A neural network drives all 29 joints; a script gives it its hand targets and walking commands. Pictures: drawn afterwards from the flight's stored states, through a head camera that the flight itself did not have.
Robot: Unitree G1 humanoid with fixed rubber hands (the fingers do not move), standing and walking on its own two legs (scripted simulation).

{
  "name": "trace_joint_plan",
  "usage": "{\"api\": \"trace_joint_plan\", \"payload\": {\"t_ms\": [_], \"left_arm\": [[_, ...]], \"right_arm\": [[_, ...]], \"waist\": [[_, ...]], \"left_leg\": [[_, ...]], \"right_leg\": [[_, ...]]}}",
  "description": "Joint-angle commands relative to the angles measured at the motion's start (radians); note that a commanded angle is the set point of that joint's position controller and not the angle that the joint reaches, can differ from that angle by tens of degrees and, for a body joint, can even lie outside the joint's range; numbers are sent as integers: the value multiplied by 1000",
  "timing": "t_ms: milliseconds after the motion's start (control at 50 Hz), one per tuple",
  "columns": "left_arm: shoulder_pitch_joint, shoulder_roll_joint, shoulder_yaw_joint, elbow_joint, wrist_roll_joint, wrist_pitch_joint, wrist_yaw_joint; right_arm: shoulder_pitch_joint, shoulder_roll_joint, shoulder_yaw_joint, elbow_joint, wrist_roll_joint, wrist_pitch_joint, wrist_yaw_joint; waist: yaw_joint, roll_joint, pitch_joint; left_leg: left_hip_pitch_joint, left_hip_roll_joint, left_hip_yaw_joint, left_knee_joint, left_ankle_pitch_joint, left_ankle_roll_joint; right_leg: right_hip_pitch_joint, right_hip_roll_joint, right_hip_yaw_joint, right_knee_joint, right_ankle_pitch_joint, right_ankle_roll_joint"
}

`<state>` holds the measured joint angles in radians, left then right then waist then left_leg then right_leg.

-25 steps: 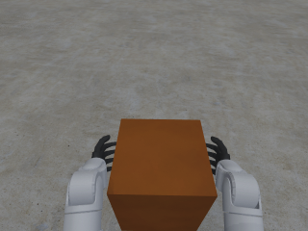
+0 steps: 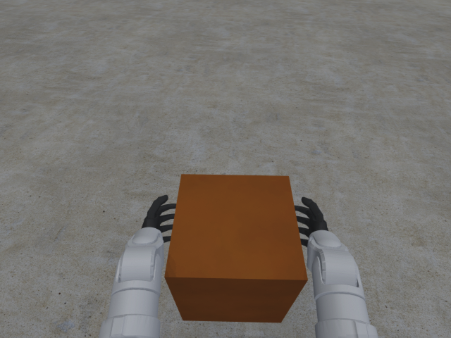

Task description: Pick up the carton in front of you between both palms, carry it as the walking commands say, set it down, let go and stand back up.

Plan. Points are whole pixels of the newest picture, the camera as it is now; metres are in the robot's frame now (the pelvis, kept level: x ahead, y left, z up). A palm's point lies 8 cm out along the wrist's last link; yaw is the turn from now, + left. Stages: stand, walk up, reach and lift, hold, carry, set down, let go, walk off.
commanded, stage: carry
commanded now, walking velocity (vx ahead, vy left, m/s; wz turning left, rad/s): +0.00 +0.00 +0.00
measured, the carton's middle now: (233, 251) +0.31 +0.00 -0.04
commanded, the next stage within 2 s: hold in 0.94 s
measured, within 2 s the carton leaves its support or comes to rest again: neither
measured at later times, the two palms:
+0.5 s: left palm (147, 245) +0.27 +0.15 +0.04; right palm (318, 247) +0.27 -0.15 +0.04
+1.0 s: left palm (142, 252) +0.26 +0.16 +0.04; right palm (317, 254) +0.26 -0.14 +0.05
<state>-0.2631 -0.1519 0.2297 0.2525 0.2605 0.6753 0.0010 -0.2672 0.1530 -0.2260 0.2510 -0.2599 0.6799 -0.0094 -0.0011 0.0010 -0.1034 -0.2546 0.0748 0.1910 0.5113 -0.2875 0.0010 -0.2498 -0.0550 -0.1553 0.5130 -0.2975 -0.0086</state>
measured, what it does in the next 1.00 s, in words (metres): stands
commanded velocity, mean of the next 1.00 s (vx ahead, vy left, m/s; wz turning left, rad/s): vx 0.00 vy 0.00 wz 0.00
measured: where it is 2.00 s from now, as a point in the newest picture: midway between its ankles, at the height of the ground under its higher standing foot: outside the picture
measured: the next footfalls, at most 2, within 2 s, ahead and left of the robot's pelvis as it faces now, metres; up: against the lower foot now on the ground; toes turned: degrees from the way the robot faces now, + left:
none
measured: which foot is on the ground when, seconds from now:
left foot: down 0.00-1.00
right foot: down 0.00-1.00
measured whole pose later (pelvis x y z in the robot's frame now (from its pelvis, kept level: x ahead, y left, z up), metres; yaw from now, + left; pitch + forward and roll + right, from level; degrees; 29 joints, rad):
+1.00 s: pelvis -0.03 +0.01 +0.00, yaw +1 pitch -2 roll +0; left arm -0.22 -0.14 0.18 0.16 0.24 0.74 0.00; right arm -0.22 0.14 -0.19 0.16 -0.24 0.74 -0.01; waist -0.01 0.00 -0.02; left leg -0.20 0.04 0.13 0.45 -0.23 0.02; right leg -0.19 -0.04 -0.09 0.46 -0.22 -0.01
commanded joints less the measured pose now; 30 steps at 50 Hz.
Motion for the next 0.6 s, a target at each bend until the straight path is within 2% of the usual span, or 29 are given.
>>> {"api": "trace_joint_plan", "payload": {"t_ms": [0, 120, 240, 580], "left_arm": [[-460, -871, -562, -73, -230, -32, -204], [-410, -853, -582, -123, -247, 25, -200], [-437, -857, -595, -146, -259, 23, -200], [-428, -851, -585, -135, -252, 27, -199]], "right_arm": [[-448, 889, 560, -64, 229, -31, 205], [-404, 865, 576, -113, 246, 24, 202], [-426, 872, 590, -131, 257, 23, 202], [-420, 867, 583, -122, 254, 26, 202]], "waist": [[0, -1, -248], [0, -1, -245], [-2, 2, -228], [-2, 1, -233]], "left_leg": [[106, 102, -104, -51, 275, 6], [95, 103, -102, -50, 280, 7], [83, 104, -107, -62, 246, 8], [72, 103, -111, -69, 230, 11]], "right_leg": [[66, -113, 99, -61, 304, -13], [59, -113, 96, -58, 310, -11], [46, -113, 100, -71, 265, -11], [38, -113, 101, -74, 243, -9]]}}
